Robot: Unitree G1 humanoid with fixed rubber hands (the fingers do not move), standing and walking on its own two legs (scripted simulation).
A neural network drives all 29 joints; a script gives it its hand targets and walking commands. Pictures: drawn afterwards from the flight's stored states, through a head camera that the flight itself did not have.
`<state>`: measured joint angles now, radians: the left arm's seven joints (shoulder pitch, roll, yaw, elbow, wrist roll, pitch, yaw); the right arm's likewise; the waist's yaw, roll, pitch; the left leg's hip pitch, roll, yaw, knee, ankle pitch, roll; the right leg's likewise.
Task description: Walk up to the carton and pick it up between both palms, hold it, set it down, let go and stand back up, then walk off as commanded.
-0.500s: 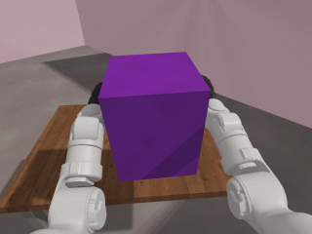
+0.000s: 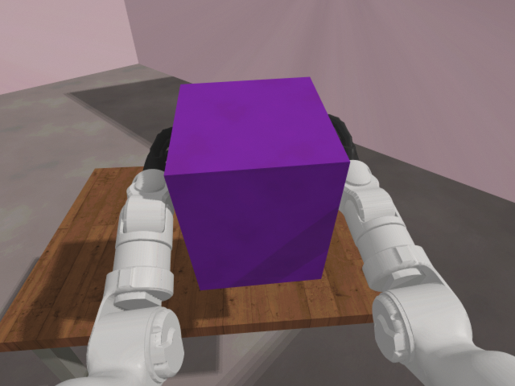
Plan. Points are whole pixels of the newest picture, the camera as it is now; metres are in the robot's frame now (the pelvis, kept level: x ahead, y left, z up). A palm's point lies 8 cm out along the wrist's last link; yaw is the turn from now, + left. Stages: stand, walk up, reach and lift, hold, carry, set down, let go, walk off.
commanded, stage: set down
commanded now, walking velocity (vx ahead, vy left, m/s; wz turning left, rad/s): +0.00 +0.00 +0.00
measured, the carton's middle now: (253, 185) +0.37 +0.01 +0.19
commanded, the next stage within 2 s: none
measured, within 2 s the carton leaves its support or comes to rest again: neither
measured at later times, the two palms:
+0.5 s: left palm (161, 190) +0.40 +0.16 +0.17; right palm (333, 172) +0.41 -0.13 +0.18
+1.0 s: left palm (166, 205) +0.40 +0.16 +0.13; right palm (327, 179) +0.43 -0.13 +0.15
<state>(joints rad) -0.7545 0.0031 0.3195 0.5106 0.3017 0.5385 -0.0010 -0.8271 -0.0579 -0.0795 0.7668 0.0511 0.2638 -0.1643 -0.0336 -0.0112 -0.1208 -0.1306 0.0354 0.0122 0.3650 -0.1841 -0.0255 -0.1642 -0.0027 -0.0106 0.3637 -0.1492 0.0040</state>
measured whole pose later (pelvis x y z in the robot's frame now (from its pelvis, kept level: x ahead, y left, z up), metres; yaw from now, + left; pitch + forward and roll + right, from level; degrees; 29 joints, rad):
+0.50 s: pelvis +0.02 +0.00 +0.00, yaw +0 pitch -2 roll +0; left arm -0.65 -0.02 0.32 0.43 0.30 0.46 0.00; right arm -0.78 -0.06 -0.02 0.77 0.14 0.12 -0.18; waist -0.03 -0.02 -0.05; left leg -0.11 0.04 0.01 0.34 -0.19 -0.03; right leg -0.15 0.00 -0.01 0.35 -0.17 0.00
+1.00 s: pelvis +0.02 +0.00 +0.00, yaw +0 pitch -1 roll +0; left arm -0.65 -0.04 0.32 0.60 0.30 0.31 0.05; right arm -0.78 -0.06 -0.09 0.89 0.01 0.00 -0.13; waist 0.01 -0.02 -0.03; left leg -0.11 0.04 0.01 0.32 -0.19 -0.03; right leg -0.16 0.00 -0.01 0.35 -0.17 0.00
